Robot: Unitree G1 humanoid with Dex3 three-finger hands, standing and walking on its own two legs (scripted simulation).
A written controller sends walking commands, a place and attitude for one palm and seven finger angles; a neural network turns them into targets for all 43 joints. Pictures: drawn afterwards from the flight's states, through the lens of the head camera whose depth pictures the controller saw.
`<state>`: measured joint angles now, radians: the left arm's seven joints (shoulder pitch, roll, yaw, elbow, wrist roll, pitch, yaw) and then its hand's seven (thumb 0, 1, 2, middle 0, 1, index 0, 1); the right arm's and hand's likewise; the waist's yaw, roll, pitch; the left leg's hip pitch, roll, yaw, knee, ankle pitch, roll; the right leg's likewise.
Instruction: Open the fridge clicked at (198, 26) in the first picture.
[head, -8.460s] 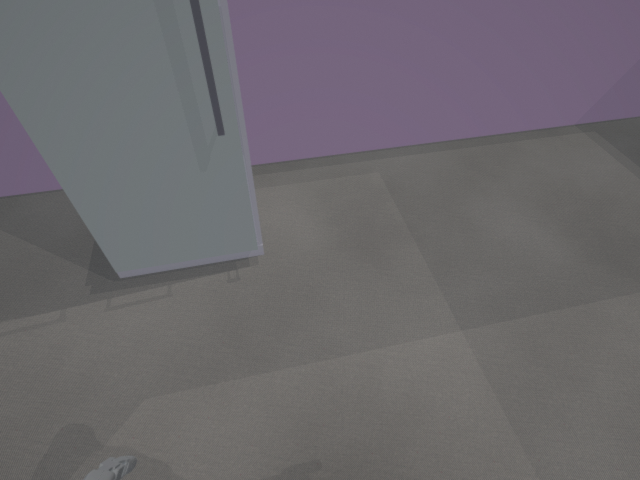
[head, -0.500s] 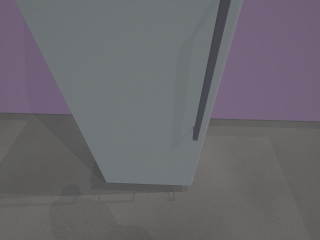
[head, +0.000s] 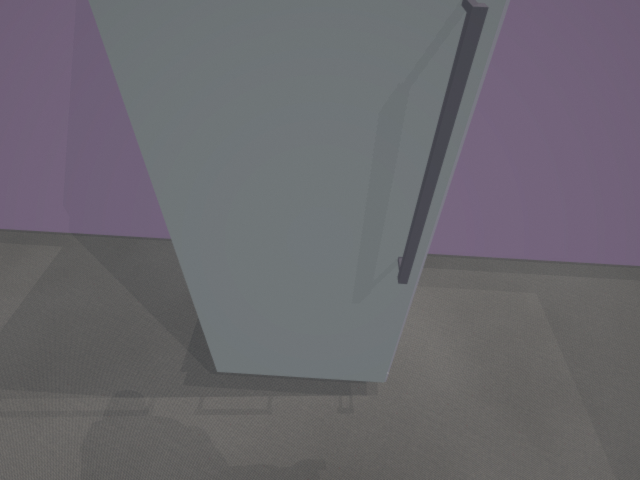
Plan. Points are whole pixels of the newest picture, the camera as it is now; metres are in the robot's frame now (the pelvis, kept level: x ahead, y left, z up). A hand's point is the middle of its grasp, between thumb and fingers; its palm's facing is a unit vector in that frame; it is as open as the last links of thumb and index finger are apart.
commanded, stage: come to a stop and stand still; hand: right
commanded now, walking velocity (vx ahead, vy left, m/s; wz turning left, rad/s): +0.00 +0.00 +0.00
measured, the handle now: (427, 174) +0.54 -0.13 +0.13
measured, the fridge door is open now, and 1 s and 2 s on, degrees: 0 0 0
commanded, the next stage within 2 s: look again from close up in 0.38 s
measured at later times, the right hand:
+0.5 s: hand out of the picture +0.01 -0.25 -0.15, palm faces -0.02 +0.95 -0.32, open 7.4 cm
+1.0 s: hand out of the picture +0.04 -0.24 -0.15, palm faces +0.00 +0.95 -0.32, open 7.4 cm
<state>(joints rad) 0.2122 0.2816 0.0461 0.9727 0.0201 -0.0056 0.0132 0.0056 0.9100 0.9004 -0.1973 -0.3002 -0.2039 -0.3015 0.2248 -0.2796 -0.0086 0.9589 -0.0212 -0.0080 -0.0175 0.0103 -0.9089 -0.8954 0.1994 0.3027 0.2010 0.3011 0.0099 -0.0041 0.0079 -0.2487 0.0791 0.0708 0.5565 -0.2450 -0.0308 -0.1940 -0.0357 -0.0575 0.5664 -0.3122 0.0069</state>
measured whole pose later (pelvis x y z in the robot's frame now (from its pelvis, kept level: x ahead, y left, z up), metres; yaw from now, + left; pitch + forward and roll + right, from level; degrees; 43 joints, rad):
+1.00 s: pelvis -0.01 +0.00 +0.01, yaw -2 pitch -3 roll +0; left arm 0.13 0.30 0.01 1.08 0.01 -0.01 -0.01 0.00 0.91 0.90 -0.20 -0.30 -0.21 -0.30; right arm 0.17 -0.31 0.01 1.06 -0.02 -0.01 -0.01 0.01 -0.91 -0.90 0.20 0.30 0.20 0.30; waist -0.01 0.00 0.05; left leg -0.20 0.09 0.09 0.39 -0.14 -0.04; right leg -0.16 -0.01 -0.04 0.41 -0.20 0.00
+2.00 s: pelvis +0.00 +0.00 +0.02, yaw -1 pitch -3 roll +0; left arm 0.16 0.30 0.00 1.13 0.01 -0.01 0.00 0.00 0.91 0.90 -0.20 -0.30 -0.21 -0.30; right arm 0.18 -0.30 0.01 1.09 -0.02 -0.01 -0.01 0.01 -0.91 -0.90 0.20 0.30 0.20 0.30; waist 0.00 0.00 0.05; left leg -0.15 0.07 0.10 0.33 -0.13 -0.03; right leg -0.11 -0.03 -0.04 0.35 -0.19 0.01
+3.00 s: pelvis +0.02 -0.01 +0.00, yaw +0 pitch -1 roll +1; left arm 0.23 0.17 0.04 1.01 0.01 0.00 0.03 0.01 0.92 0.90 -0.20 -0.30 -0.20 -0.30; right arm 0.25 -0.19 -0.01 1.04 -0.02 -0.01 -0.05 0.01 -0.92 -0.90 0.20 0.30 0.20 0.30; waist 0.01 0.00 0.06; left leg -0.26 0.08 0.07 0.56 -0.28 -0.04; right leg -0.20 -0.04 -0.07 0.58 -0.36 0.00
